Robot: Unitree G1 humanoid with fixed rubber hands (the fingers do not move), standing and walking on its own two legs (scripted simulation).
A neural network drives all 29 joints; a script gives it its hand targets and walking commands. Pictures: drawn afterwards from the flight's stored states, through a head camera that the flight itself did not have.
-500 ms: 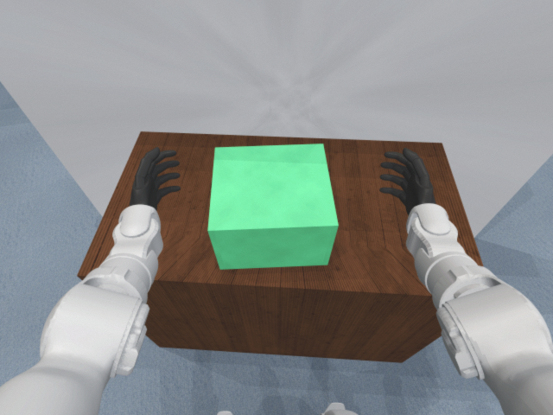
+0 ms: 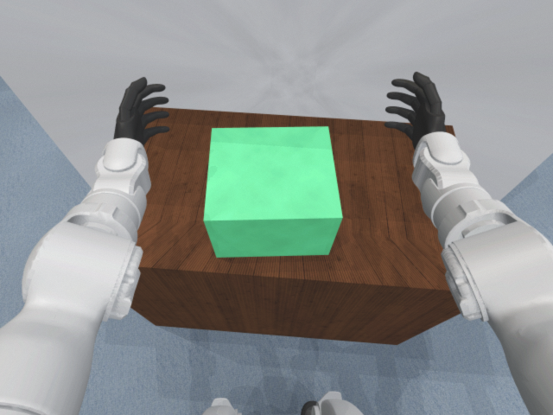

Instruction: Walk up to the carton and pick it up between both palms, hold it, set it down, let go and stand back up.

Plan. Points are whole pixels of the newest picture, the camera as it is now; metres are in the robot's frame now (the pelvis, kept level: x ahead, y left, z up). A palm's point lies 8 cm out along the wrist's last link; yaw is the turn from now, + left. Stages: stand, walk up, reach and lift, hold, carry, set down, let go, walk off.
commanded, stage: reach and lift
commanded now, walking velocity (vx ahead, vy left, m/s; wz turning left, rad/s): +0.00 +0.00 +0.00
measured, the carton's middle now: (271, 193) +0.50 +0.02 -0.07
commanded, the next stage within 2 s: none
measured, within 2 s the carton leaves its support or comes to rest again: neither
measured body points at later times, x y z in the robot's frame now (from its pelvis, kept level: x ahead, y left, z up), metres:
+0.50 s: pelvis +0.00 +0.01 +0.00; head +0.15 +0.01 +0.42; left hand +0.50 +0.21 +0.03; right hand +0.50 -0.19 +0.04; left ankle +0.00 +0.14 -0.69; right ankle +0.03 -0.10 -0.69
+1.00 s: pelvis +0.00 +0.02 -0.03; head +0.18 +0.00 +0.38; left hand +0.50 +0.18 -0.02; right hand +0.49 -0.18 -0.03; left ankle +0.00 +0.14 -0.69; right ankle +0.03 -0.10 -0.69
